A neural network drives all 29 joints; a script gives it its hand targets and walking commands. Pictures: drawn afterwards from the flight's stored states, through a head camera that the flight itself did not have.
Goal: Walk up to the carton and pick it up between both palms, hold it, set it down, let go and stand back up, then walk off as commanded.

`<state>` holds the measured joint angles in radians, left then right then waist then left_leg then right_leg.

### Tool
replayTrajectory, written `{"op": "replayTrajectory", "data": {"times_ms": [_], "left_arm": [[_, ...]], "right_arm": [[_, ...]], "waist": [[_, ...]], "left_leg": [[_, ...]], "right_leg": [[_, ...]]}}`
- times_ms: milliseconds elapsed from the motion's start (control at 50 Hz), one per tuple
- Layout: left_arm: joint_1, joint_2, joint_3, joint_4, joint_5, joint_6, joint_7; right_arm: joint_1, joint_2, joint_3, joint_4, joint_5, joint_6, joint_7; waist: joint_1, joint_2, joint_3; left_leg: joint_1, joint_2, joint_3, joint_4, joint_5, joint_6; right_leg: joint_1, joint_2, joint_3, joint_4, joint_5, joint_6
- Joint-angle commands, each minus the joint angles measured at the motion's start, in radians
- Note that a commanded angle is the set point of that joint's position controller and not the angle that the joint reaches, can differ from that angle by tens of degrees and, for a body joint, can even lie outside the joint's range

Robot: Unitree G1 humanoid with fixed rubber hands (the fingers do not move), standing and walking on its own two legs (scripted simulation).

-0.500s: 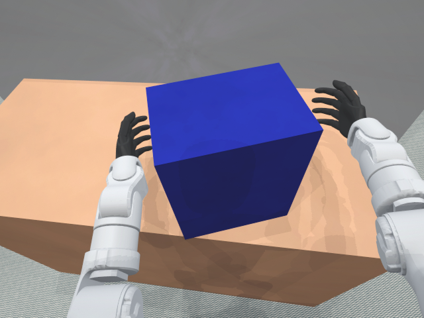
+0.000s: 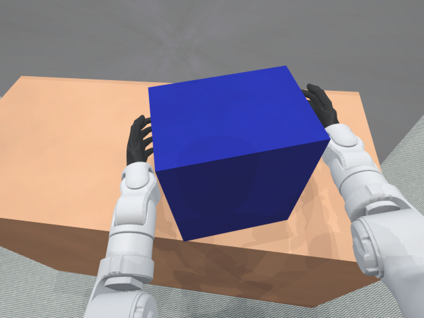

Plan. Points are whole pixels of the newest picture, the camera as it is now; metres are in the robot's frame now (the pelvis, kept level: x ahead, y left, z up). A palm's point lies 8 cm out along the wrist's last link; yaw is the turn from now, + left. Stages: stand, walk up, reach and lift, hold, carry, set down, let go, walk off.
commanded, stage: reach and lift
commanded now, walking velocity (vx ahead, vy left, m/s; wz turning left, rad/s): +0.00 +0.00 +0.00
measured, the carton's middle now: (228, 164) +0.37 +0.05 +0.06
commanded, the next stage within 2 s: none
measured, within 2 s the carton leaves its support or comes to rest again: leaves its support in 1.96 s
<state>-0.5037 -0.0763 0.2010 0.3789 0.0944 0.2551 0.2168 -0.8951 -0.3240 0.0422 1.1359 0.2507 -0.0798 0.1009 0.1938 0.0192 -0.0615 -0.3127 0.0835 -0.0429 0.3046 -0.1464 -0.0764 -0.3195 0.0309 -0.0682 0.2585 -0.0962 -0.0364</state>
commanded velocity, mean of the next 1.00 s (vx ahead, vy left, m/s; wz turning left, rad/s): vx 0.00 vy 0.00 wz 0.00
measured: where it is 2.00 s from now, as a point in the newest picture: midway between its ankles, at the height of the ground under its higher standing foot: outside the picture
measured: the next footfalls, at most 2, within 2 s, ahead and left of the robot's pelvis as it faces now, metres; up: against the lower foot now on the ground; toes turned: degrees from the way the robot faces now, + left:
none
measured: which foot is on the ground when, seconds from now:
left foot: down 0.00-1.00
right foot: down 0.00-1.00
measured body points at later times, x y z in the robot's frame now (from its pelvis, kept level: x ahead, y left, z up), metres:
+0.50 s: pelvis -0.01 -0.01 +0.00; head +0.04 -0.01 +0.45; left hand +0.36 +0.21 +0.09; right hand +0.47 -0.11 +0.10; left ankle -0.01 +0.17 -0.75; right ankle +0.01 -0.10 -0.75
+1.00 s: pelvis +0.00 +0.00 +0.00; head +0.03 -0.01 +0.45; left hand +0.36 +0.21 +0.09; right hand +0.46 -0.10 +0.10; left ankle -0.01 +0.17 -0.75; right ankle +0.01 -0.10 -0.75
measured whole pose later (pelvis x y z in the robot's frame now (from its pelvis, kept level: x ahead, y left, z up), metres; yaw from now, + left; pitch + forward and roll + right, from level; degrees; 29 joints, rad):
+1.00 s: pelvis +0.00 +0.00 +0.00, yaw +0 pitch +7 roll +0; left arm -0.55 -0.17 0.39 0.44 0.27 0.19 0.15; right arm -0.92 -0.18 -0.14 1.17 0.01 -0.06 0.10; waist 0.14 0.00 -0.07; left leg -0.27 0.09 -0.04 0.28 -0.13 -0.08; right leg -0.29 0.03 -0.07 0.26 -0.10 -0.04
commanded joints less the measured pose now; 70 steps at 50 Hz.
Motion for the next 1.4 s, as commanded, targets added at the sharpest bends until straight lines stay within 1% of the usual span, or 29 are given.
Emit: {"op": "replayTrajectory", "data": {"times_ms": [0,20,40,60,80,220,320,340,440,520,580,600,620,700,720,760,780,800,840,920,980,1080,1120,1180,1200,1260,1320,1360,1380], "left_arm": [[-0.335,-0.007,-0.043,-0.177,0.027,-0.038,-0.013],[-0.356,-0.001,-0.045,-0.198,0.024,-0.038,-0.002],[-0.339,-0.024,-0.045,-0.179,0.027,-0.031,-0.003],[-0.357,-0.028,-0.049,-0.191,0.015,-0.032,-0.001],[-0.358,-0.033,-0.060,-0.208,0.021,-0.026,0.008],[-0.386,-0.052,-0.042,-0.152,0.051,0.002,0.015],[-0.447,-0.072,-0.052,-0.124,0.043,-0.011,0.028],[-0.433,-0.076,-0.047,-0.118,0.032,-0.012,0.029],[-0.478,-0.066,-0.046,-0.103,0.026,-0.038,0.037],[-0.501,-0.055,-0.021,-0.034,0.028,-0.058,0.027],[-0.490,-0.077,-0.043,-0.008,0.024,-0.090,0.016],[-0.485,-0.064,-0.013,-0.040,0.049,-0.090,0.021],[-0.493,-0.066,-0.039,-0.055,0.027,-0.089,0.018],[-0.481,-0.095,-0.030,-0.027,0.041,-0.099,0.007],[-0.488,-0.094,-0.031,-0.023,0.042,-0.099,0.011],[-0.477,-0.130,-0.037,-0.036,0.045,-0.099,-0.001],[-0.451,-0.139,-0.046,-0.044,0.046,-0.087,0.004],[-0.456,-0.179,-0.054,-0.006,0.055,-0.088,-0.008],[-0.459,-0.239,-0.032,-0.068,0.095,-0.086,-0.027],[-0.455,-0.441,-0.075,-0.031,0.172,-0.089,-0.111],[-0.441,-0.456,-0.089,-0.036,0.200,-0.096,-0.144],[-0.450,-0.463,-0.130,-0.041,0.190,-0.107,-0.153],[-0.474,-0.466,-0.140,-0.040,0.195,-0.093,-0.143],[-0.455,-0.471,-0.133,-0.044,0.195,-0.083,-0.139],[-0.440,-0.461,-0.138,-0.046,0.190,-0.081,-0.141],[-0.424,-0.471,-0.140,-0.048,0.207,-0.065,-0.139],[-0.419,-0.470,-0.117,-0.032,0.197,-0.056,-0.141],[-0.436,-0.485,-0.158,-0.060,0.184,-0.065,-0.137],[-0.449,-0.482,-0.159,-0.061,0.180,-0.067,-0.138]], "right_arm": [[-0.409,-0.115,-0.041,-0.169,-0.007,-0.041,-0.025],[-0.391,-0.119,-0.045,-0.159,-0.003,-0.041,-0.028],[-0.418,-0.097,-0.011,-0.182,-0.003,-0.036,-0.026],[-0.405,-0.100,-0.031,-0.185,-0.015,-0.028,-0.022],[-0.399,-0.114,-0.038,-0.146,-0.004,-0.024,-0.027],[-0.425,-0.035,-0.047,-0.174,-0.025,0.004,-0.057],[-0.462,-0.027,-0.058,-0.143,-0.033,0.022,-0.060],[-0.452,-0.022,-0.051,-0.170,-0.029,0.022,-0.058],[-0.496,0.007,-0.022,-0.188,-0.024,0.028,-0.058],[-0.474,0.059,-0.028,-0.177,-0.033,0.043,-0.069],[-0.481,0.052,-0.065,-0.158,-0.062,0.022,-0.070],[-0.486,0.054,-0.055,-0.179,-0.060,0.021,-0.073],[-0.478,0.042,-0.070,-0.158,-0.054,0.019,-0.067],[-0.464,0.114,-0.039,-0.148,-0.062,0.018,-0.059],[-0.476,0.093,-0.059,-0.140,-0.070,0.015,-0.069],[-0.478,0.126,-0.045,-0.168,-0.080,0.008,-0.059],[-0.455,0.097,-0.058,-0.136,-0.072,0.004,-0.061],[-0.457,0.141,-0.062,-0.095,-0.081,0.008,-0.046],[-0.453,0.259,-0.059,-0.134,-0.113,0.005,-0.025],[-0.439,0.502,-0.101,-0.140,-0.263,-0.034,0.033],[-0.392,0.570,-0.110,-0.086,-0.305,-0.058,0.055],[-0.414,0.581,-0.086,-0.104,-0.325,-0.104,0.063],[-0.431,0.586,-0.100,-0.064,-0.316,-0.097,0.072],[-0.397,0.599,-0.105,-0.064,-0.320,-0.097,0.076],[-0.408,0.593,-0.103,-0.072,-0.323,-0.101,0.074],[-0.379,0.580,-0.100,-0.056,-0.321,-0.095,0.079],[-0.378,0.600,-0.114,-0.071,-0.321,-0.078,0.083],[-0.353,0.620,-0.106,-0.072,-0.308,-0.087,0.080],[-0.392,0.618,-0.080,-0.095,-0.305,-0.092,0.076]], "waist": [[-0.036,-0.061,-0.525],[-0.047,-0.064,-0.533],[-0.019,-0.081,-0.528],[-0.044,-0.085,-0.533],[-0.034,-0.043,-0.524],[-0.023,-0.062,-0.500],[-0.039,-0.053,-0.498],[-0.021,-0.061,-0.507],[-0.006,-0.094,-0.547],[-0.004,-0.120,-0.514],[-0.024,-0.066,-0.551],[0.005,-0.053,-0.544],[-0.028,-0.033,-0.567],[-0.030,-0.101,-0.495],[-0.024,-0.087,-0.509],[-0.020,-0.086,-0.529],[-0.040,-0.073,-0.514],[-0.034,-0.063,-0.475],[-0.024,-0.056,-0.492],[-0.056,-0.084,-0.505],[-0.056,-0.075,-0.447],[-0.054,-0.066,-0.438],[-0.054,-0.031,-0.402],[-0.066,-0.037,-0.376],[-0.044,-0.048,-0.376],[-0.060,-0.024,-0.367],[-0.045,-0.065,-0.370],[-0.071,-0.033,-0.416],[-0.045,-0.018,-0.423]], "left_leg": [[0.073,-0.090,0.098,0.038,0.446,0.021],[0.115,-0.087,0.101,0.031,0.440,0.015],[0.123,-0.081,0.104,0.030,0.451,0.023],[0.130,-0.074,0.094,0.032,0.429,0.027],[0.155,-0.079,0.093,0.034,0.419,0.018],[0.128,-0.086,0.101,0.034,0.414,0.029],[0.133,-0.074,0.082,0.027,0.324,0.034],[0.140,-0.077,0.087,0.025,0.318,0.043],[0.100,-0.077,0.086,0.037,0.339,0.046],[0.022,-0.084,0.095,0.019,0.216,0.067],[0.031,-0.085,0.097,0.020,0.256,0.056],[0.036,-0.089,0.111,0.026,0.297,0.054],[0.051,-0.090,0.101,0.032,0.309,0.048],[0.053,-0.085,0.094,0.016,0.281,0.055],[0.049,-0.083,0.097,0.017,0.283,0.055],[0.063,-0.083,0.100,0.018,0.320,0.058],[0.097,-0.082,0.094,0.025,0.358,0.046],[0.112,-0.078,0.098,0.025,0.372,0.036],[0.132,-0.087,0.102,0.018,0.358,0.044],[0.139,-0.089,0.102,0.017,0.374,0.047],[0.130,-0.085,0.114,-0.011,0.365,0.050],[0.123,-0.083,0.126,-0.009,0.368,0.056],[0.127,-0.074,0.121,-0.022,0.339,0.048],[0.155,-0.074,0.125,-0.017,0.350,0.051],[0.152,-0.076,0.135,-0.020,0.345,0.059],[0.165,-0.074,0.117,-0.025,0.330,0.057],[0.161,-0.067,0.128,-0.031,0.321,0.063],[0.181,-0.067,0.127,-0.017,0.372,0.056],[0.159,-0.067,0.121,-0.002,0.380,0.052]], "right_leg": [[0.395,0.041,0.026,0.062,0.336,0.034],[0.366,0.047,0.016,0.056,0.308,0.033],[0.347,0.050,0.014,0.048,0.277,0.032],[0.337,0.048,0.006,0.044,0.245,0.028],[0.295,0.050,0.006,0.036,0.186,0.016],[0.317,0.042,0.013,0.040,0.215,0.026],[0.250,0.042,0.009,0.029,0.083,0.014],[0.241,0.037,0.014,0.028,0.074,0.021],[0.264,0.039,0.023,0.053,0.131,0.027],[0.311,0.018,0.040,0.053,0.051,0.028],[0.290,0.017,0.037,0.052,0.096,0.037],[0.321,0.017,0.046,0.051,0.129,0.038],[0.311,0.014,0.031,0.055,0.143,0.036],[0.315,0.025,0.027,0.042,0.099,0.039],[0.303,0.020,0.034,0.042,0.108,0.041],[0.320,0.025,0.025,0.040,0.131,0.031],[0.300,0.031,0.014,0.041,0.157,0.031],[0.267,0.031,0.007,0.033,0.141,0.019],[0.310,0.029,0.021,0.024,0.130,0.021],[0.350,0.024,-0.005,0.023,0.196,0.024],[0.368,0.008,-0.013,0.032,0.236,0.030],[0.373,-0.003,-0.015,0.031,0.269,0.031],[0.327,-0.001,-0.013,0.003,0.154,0.022],[0.312,0.008,-0.023,-0.006,0.140,0.013],[0.308,0.004,-0.024,-0.004,0.151,0.019],[0.293,0.001,-0.025,-0.006,0.120,0.020],[0.304,0.004,-0.025,-0.015,0.104,0.018],[0.306,0.006,-0.025,-0.004,0.153,0.017],[0.314,0.005,-0.016,0.003,0.163,0.010]]}}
